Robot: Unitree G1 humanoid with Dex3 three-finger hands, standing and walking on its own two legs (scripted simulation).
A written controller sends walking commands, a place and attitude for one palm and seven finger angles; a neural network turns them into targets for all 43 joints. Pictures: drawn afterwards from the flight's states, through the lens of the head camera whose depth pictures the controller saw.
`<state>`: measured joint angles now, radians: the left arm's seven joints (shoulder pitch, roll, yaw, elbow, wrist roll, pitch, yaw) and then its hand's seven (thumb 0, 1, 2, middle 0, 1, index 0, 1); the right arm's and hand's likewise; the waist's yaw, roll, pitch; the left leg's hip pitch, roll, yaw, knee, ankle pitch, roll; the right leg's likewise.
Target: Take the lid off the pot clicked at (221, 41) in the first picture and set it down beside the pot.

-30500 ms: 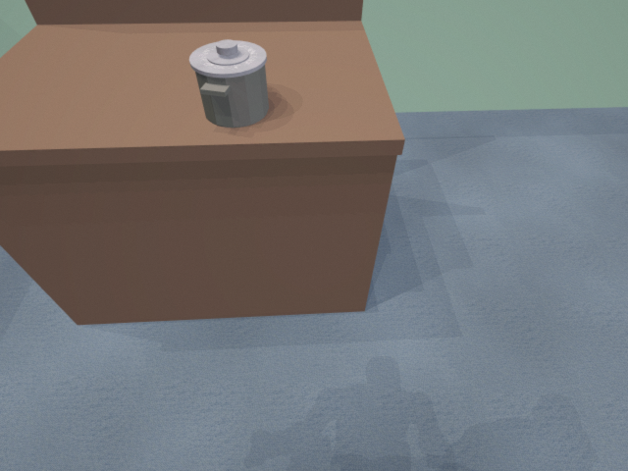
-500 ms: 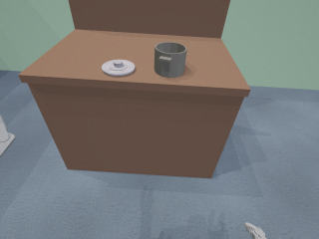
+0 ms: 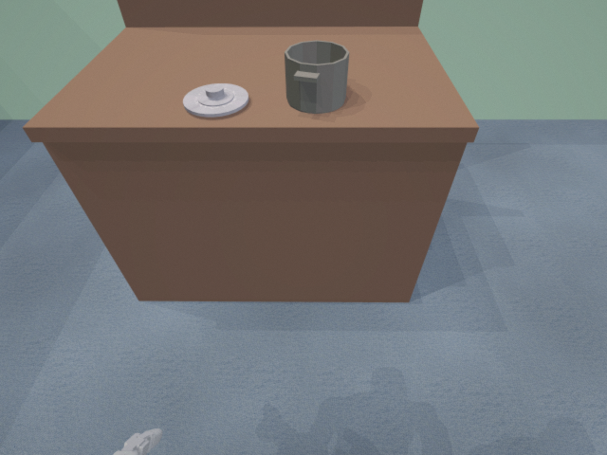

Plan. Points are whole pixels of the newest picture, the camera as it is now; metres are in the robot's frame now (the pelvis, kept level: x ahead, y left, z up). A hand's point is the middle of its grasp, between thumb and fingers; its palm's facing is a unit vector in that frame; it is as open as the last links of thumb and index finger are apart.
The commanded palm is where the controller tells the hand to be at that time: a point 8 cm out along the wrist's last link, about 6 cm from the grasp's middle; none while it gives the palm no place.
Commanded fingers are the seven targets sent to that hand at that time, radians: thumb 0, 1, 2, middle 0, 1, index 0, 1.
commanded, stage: stop stepping back and stand still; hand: left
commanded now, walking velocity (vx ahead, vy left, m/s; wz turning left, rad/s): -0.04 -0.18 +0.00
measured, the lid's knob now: (214, 91) +0.90 +0.23 +0.07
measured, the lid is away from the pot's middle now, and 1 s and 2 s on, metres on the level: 0.25 0.25 0.25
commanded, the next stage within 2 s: let the arm hang, fingers relaxed in 0.74 s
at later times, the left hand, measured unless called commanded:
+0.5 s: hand out of the picture +0.10 +0.20 -0.15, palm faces -0.03 -0.98 -0.21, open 7.3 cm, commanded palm none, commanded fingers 0.00 0.90 0.90 -0.20 -0.30 -0.20 -0.30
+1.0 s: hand out of the picture +0.10 +0.20 -0.15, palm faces -0.07 -0.98 -0.19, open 7.4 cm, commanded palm none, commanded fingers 0.00 0.90 0.90 -0.20 -0.30 -0.20 -0.30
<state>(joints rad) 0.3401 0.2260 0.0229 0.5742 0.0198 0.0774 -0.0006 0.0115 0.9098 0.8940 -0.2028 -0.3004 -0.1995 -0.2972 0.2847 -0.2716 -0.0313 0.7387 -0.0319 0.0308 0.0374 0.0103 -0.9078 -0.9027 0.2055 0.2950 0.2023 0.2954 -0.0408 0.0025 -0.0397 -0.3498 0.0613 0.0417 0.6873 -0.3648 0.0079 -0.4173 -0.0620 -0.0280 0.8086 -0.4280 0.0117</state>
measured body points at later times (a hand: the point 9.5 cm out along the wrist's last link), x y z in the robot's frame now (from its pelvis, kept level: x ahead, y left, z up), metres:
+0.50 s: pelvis +0.04 +0.01 +0.03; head +0.07 +0.02 +0.48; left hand +0.10 +0.25 -0.13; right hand +0.07 -0.22 -0.12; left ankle +0.01 +0.11 -0.71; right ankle +0.02 -0.11 -0.71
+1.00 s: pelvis +0.04 +0.03 +0.03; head +0.07 +0.04 +0.48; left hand +0.10 +0.26 -0.13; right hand +0.02 -0.20 -0.12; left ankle +0.01 +0.11 -0.71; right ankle +0.02 -0.11 -0.71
